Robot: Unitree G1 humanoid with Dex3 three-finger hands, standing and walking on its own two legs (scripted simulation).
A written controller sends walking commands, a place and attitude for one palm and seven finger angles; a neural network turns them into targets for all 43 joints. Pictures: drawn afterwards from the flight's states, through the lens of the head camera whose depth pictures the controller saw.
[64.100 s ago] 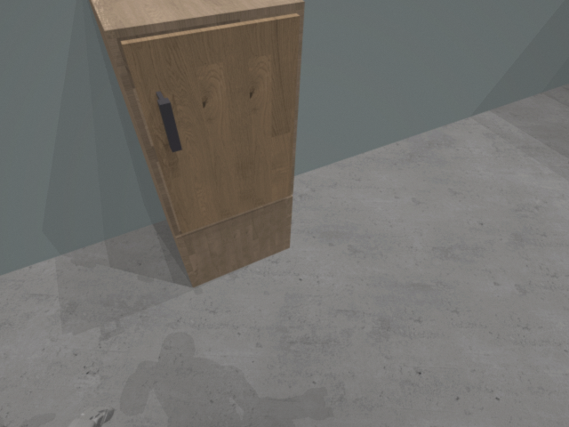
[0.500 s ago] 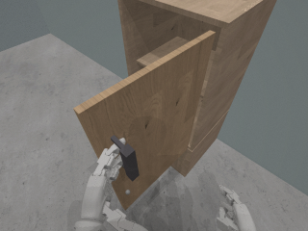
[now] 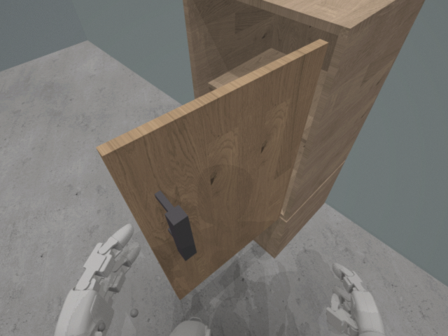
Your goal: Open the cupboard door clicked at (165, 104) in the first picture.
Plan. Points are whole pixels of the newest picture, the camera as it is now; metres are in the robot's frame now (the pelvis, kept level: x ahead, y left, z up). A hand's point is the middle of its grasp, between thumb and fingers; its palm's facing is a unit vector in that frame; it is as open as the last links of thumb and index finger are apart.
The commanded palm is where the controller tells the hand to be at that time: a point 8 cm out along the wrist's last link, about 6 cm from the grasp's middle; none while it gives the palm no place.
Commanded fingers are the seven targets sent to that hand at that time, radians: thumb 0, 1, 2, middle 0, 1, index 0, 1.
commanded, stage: slide the hand sideways off the handle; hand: left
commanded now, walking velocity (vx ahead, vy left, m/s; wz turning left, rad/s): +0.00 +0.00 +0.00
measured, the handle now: (175, 225) +0.27 +0.10 +0.09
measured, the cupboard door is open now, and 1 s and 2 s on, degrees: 85 85 85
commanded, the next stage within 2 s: draw the hand back to the body in 0.12 s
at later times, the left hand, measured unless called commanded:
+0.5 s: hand (95, 305) +0.15 +0.17 +0.12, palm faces +0.00 -1.00 -0.04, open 16.3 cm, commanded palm +0.11 +0.23 +0.13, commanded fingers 0.00 -0.50 0.30 -0.15 -0.30 -0.15 -0.30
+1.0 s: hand (32, 268) +0.17 +0.24 +0.16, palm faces +0.25 -0.91 -0.35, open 14.1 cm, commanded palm +0.13 +0.29 +0.20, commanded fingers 0.00 0.20 0.60 -0.17 -0.30 -0.17 -0.30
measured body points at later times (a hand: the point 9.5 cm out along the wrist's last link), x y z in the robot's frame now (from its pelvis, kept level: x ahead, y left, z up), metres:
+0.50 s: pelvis -0.01 +0.02 +0.01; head -0.01 +0.02 +0.46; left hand +0.14 +0.23 +0.13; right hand +0.17 -0.19 -0.05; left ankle +0.03 +0.12 -0.66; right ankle -0.02 -0.10 -0.66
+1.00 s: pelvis +0.01 +0.04 +0.05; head -0.01 +0.03 +0.50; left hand +0.15 +0.29 +0.18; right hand +0.20 -0.17 -0.01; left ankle +0.03 +0.12 -0.66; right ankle -0.02 -0.10 -0.66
